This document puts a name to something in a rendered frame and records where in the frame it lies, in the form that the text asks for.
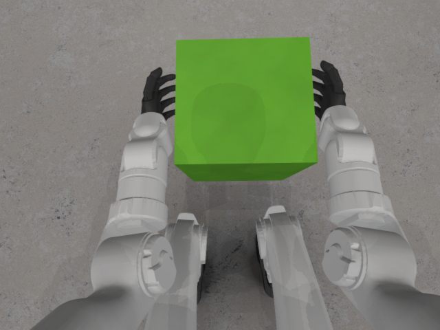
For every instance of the left robot thigh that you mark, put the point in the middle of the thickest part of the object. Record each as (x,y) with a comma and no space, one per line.
(177,308)

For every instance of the carton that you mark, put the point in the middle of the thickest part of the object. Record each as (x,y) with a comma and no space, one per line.
(244,108)

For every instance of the left robot hand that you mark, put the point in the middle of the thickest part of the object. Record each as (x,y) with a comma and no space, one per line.
(151,101)

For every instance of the robot left foot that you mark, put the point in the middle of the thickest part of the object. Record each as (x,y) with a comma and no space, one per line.
(199,283)

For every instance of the robot right forearm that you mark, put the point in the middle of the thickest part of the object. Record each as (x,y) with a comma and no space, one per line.
(356,195)

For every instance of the robot right upper arm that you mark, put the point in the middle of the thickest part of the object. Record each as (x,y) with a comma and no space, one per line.
(376,271)

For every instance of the robot left forearm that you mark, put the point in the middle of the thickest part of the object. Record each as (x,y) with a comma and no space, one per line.
(140,202)

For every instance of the robot left upper arm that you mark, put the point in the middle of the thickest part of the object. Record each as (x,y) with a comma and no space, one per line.
(128,273)

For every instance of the right robot hand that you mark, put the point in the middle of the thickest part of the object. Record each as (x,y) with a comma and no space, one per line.
(332,89)

